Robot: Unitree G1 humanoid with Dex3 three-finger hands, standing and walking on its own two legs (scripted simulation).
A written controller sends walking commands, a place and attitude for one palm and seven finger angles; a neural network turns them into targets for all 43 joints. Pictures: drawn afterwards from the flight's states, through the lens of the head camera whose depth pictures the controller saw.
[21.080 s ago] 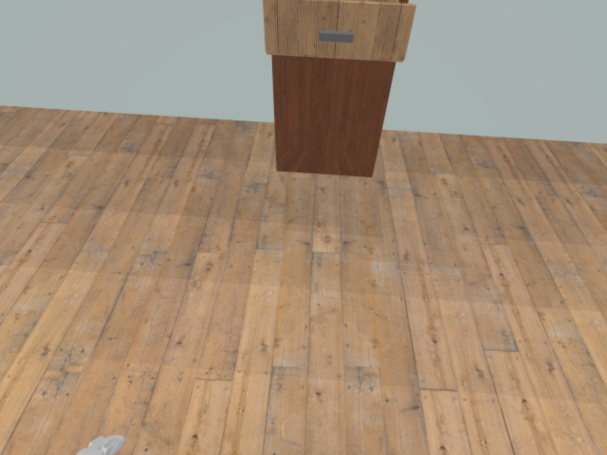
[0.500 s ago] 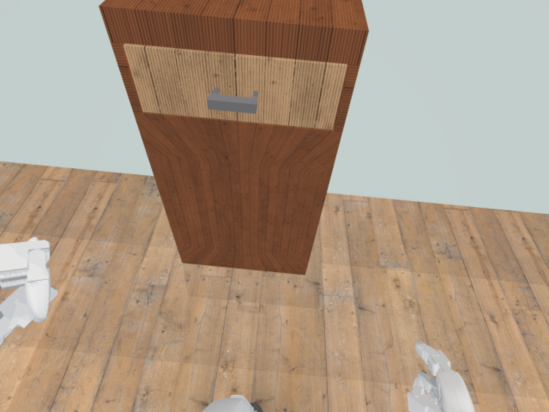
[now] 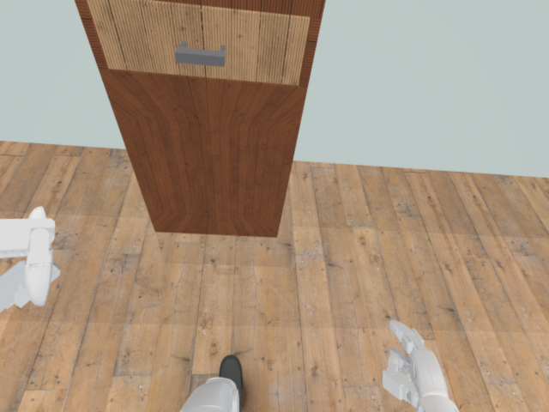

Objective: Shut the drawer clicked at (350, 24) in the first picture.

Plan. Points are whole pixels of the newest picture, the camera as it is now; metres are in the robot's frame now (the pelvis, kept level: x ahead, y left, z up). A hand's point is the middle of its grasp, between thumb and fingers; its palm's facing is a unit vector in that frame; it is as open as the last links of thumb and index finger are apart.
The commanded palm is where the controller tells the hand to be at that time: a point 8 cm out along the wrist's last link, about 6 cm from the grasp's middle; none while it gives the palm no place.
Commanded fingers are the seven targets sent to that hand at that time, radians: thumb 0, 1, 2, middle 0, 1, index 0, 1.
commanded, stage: stop stepping back and stand still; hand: left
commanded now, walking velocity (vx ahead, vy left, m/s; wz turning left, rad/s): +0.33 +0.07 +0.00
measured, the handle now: (202, 52) +0.80 +0.22 +0.07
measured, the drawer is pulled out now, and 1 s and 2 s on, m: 0.00 0.00 0.00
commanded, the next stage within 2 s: let the arm hang, fingers relaxed in 0.70 s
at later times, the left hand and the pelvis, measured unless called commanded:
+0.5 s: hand out of the picture +0.11 +0.24 +0.21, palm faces +0.29 -0.83 -0.48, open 3.3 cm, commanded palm +0.05 +0.30 +0.20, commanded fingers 0.00 0.90 0.90 -1.40 -1.60 -1.40 -1.60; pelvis -0.08 +0.02 +0.02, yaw +1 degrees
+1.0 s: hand out of the picture +0.08 +0.23 -0.09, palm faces +0.06 -0.96 -0.27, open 3.1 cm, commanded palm none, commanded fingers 0.00 0.90 0.90 -0.96 -1.12 -0.96 -1.12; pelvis -0.09 +0.03 +0.01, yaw +6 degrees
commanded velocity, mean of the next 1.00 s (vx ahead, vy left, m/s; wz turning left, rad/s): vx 0.12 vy -0.02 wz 0.00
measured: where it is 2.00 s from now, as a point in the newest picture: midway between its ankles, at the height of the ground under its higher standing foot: outside the picture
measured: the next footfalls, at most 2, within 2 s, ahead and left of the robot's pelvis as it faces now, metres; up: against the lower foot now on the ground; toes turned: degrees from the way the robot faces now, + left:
left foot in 0.28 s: +0.01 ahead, +0.14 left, +0.00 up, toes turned +5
right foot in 0.56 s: +0.00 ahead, -0.08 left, +0.00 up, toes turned +6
